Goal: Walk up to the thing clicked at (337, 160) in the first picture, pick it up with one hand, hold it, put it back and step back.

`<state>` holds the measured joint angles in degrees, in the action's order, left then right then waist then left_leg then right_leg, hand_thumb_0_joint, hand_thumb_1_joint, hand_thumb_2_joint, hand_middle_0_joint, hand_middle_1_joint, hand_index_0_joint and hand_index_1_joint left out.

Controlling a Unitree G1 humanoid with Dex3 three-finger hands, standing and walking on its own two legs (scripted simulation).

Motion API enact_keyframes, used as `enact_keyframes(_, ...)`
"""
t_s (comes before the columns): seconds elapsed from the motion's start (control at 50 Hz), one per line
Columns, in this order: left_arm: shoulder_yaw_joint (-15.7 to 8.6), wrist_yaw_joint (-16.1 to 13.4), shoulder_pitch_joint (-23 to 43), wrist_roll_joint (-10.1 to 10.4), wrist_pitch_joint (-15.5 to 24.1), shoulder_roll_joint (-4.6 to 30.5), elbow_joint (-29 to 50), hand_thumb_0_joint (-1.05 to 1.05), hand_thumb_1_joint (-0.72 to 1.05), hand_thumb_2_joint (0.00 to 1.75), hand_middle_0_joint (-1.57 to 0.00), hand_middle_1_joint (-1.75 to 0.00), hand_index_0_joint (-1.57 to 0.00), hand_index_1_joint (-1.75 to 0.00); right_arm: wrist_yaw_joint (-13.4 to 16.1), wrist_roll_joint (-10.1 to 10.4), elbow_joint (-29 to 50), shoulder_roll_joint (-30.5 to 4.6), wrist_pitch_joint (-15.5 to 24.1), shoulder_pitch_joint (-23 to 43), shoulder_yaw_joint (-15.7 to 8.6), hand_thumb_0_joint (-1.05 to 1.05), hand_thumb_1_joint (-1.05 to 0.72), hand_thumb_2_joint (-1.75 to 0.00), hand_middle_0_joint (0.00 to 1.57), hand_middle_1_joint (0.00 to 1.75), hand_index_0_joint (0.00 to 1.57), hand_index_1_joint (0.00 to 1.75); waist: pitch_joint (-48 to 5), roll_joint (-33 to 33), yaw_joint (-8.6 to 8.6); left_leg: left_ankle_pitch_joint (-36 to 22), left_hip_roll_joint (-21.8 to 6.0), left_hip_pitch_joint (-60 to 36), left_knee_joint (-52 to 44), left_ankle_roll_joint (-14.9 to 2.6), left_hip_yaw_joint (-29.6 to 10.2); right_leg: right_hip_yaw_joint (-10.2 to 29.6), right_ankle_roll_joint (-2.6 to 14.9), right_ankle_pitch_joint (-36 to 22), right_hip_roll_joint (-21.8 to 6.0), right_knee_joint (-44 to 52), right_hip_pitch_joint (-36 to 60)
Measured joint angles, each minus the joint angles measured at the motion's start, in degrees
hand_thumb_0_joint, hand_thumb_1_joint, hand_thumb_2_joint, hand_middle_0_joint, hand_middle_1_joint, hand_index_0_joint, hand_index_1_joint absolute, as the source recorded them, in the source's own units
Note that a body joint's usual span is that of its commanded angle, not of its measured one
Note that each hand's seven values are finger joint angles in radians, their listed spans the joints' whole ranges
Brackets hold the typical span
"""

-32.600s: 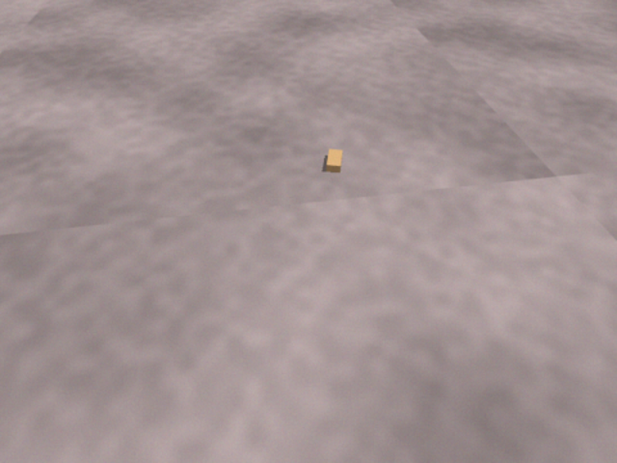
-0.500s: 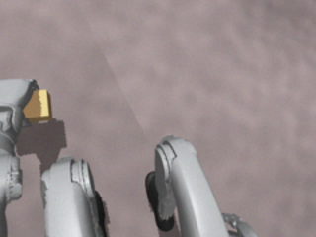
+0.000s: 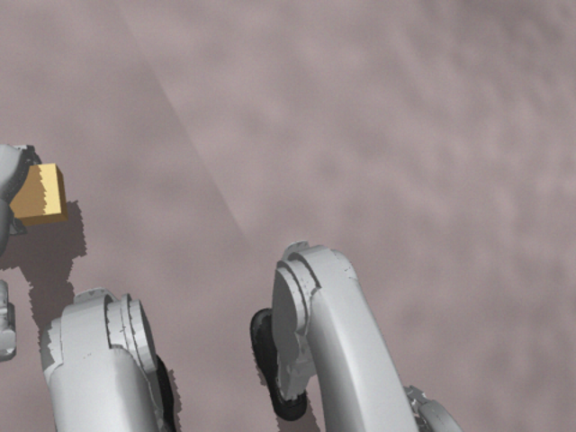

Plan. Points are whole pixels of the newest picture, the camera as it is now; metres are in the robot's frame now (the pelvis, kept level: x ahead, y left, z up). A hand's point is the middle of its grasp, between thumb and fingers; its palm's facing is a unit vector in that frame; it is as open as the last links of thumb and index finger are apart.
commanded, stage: rest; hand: left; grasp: from above
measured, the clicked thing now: (2, 198) +0.46 +0.29 -0.23
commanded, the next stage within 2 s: open in 1.14 s
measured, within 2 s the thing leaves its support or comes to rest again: rests again in 1.00 s
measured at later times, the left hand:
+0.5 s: hand (20, 201) +0.46 +0.28 -0.24, palm faces -0.48 -0.09 -0.87, open 10.1 cm
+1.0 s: hand (24, 203) +0.46 +0.28 -0.26, palm faces -0.48 -0.10 -0.87, open 10.1 cm
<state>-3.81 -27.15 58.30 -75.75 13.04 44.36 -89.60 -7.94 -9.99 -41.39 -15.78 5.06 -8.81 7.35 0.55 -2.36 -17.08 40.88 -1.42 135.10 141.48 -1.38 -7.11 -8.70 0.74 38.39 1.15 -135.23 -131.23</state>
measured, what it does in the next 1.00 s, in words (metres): stands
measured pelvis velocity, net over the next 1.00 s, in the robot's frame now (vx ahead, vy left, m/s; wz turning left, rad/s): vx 0.00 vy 0.01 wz -0.07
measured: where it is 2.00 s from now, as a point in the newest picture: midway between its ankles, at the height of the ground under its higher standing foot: (224, 407)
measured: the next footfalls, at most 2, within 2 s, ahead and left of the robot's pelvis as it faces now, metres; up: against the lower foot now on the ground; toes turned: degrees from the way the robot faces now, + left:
none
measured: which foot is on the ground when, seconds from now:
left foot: down 0.00-1.00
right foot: down 0.00-1.00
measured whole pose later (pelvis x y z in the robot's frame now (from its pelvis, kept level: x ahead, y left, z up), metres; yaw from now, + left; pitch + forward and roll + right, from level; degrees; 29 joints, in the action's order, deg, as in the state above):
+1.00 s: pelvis +0.00 +0.01 -0.02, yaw -4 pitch +30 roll -13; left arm -6.8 -34.5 60.5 -77.1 14.1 54.7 -98.8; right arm -13.6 -13.9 -38.7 -18.7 12.1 -6.6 14.5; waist 7.9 -6.8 -22.0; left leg 42.7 -1.8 135.3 146.7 -1.5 -11.5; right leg -12.4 -0.2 38.2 2.5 -136.9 -130.1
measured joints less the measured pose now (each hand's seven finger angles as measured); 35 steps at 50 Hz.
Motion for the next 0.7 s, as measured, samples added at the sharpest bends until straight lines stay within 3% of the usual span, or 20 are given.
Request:
enact_keyframes(0.38,-1.5,-3.0,0.9,-0.1,0.0,3.9,-4.2,-0.01,0.01,0.45,-0.70,-0.48,-0.72,-0.45,-2.3,-1.6,1.3,-0.7,3.0,0.4,3.4,0.00,-0.90,-0.90,0.21,0.30,0.20,0.30,3.2,-1.5,-2.46,1.1,-0.2,0.7,2.8,-0.14,-1.7,-1.5,-0.36,0.3,0.5,-1.4,-0.2)
enact_keyframes(0.58,-4.2,-5.2,1.6,-1.2,0.3,7.2,-7.5,-0.01,0.00,0.45,-0.70,-0.47,-0.73,-0.45,-3.3,-2.8,2.3,-1.8,4.6,1.5,4.7,0.00,-0.90,-0.90,0.21,0.30,0.20,0.30,5.0,-2.7,-3.95,1.2,-0.3,0.7,4.0,-0.14,-2.8,-2.4,-0.53,0.0,0.8,-1.7,0.2)
enact_keyframes(0.7,-3.5,-5.6,1.3,-1.1,0.5,8.2,-7.1,-0.01,0.00,0.45,-0.70,-0.47,-0.73,-0.45,-4.0,-3.2,2.2,-2.4,5.3,1.5,5.1,0.00,-0.90,-0.90,0.21,0.30,0.20,0.30,5.6,-3.3,-4.00,1.5,-0.3,0.7,4.5,-0.18,-3.3,-2.8,-0.67,-0.1,1.0,-1.8,0.4)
